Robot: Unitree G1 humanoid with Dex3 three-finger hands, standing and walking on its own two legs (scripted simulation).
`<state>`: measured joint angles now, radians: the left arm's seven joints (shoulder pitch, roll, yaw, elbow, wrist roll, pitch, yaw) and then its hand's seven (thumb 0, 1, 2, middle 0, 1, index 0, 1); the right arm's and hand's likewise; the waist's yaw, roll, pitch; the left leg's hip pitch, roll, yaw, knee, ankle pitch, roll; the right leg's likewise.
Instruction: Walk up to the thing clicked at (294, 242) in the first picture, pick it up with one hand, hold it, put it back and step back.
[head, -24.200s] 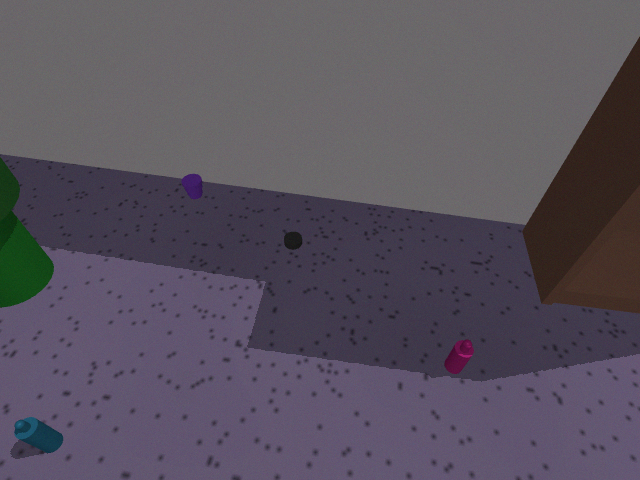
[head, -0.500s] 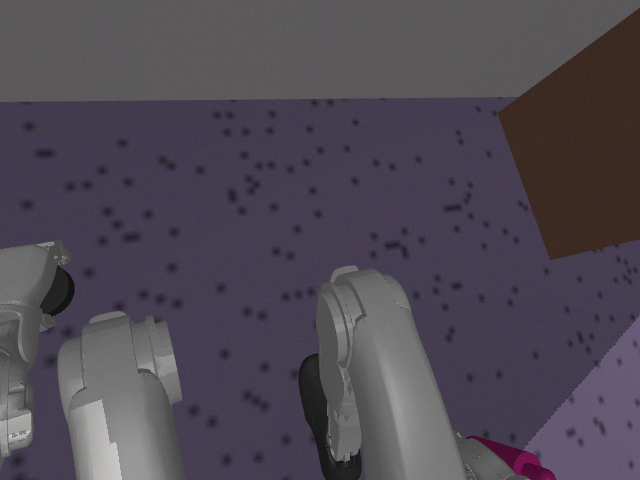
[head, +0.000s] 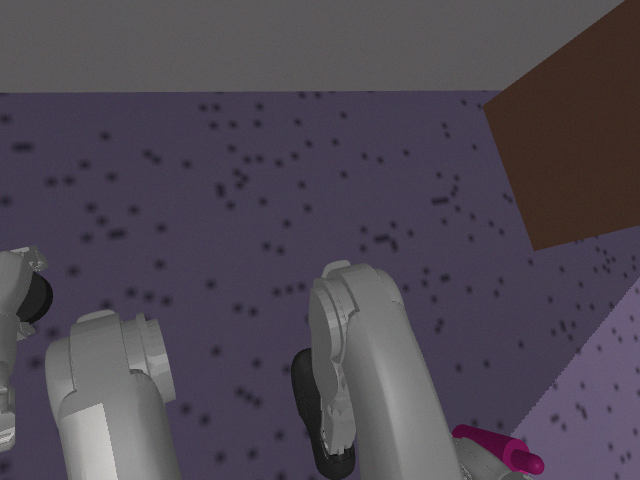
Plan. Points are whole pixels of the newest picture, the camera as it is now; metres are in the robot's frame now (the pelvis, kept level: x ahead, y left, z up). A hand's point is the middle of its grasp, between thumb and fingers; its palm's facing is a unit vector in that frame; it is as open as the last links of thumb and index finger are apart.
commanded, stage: rest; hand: left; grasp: from above
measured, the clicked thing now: (16, 297) +0.37 +0.29 -0.27
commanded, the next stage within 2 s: open in 0.36 s
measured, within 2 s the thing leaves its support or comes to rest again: rests again in 0.42 s
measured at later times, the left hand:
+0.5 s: hand (11, 297) +0.36 +0.29 -0.24, palm faces -0.44 -0.17 -0.88, open 9.2 cm
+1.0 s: hand (16, 298) +0.36 +0.28 -0.24, palm faces -0.42 -0.14 -0.90, open 12.7 cm
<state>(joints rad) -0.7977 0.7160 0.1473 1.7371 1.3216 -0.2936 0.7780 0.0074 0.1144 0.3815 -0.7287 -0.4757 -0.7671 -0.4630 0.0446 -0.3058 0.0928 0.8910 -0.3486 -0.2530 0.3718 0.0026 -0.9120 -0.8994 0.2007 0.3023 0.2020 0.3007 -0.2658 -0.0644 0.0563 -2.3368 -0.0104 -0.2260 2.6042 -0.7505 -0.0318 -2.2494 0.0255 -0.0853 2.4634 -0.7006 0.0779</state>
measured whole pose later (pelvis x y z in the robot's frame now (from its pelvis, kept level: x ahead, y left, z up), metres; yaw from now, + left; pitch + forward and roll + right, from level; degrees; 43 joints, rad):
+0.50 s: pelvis -0.01 +0.00 +0.00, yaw -1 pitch +25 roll -12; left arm -0.83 0.75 0.17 1.75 1.29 -0.24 0.79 0.01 0.17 0.30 -0.71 -0.47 -0.75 -0.45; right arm 0.01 -0.35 0.11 0.84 -0.31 -0.31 0.41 0.00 -0.91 -0.90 0.20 0.30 0.20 0.30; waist -0.29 -0.08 0.10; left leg -2.32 -0.01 -0.25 2.60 -0.73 -0.03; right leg -2.22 0.03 -0.11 2.43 -0.67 0.08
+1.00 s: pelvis -0.01 +0.00 +0.01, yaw -2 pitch +24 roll -13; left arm -0.83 0.76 0.14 1.74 1.29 -0.22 0.84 0.00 -0.26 0.76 -0.26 -0.87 -0.28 -0.84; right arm -0.01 -0.36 0.13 0.82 -0.29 -0.37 0.42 0.00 -0.90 -0.90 0.20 0.30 0.20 0.30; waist -0.29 -0.11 0.14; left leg -2.30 -0.01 -0.26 2.59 -0.73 -0.03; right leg -2.19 0.04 -0.12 2.41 -0.67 0.08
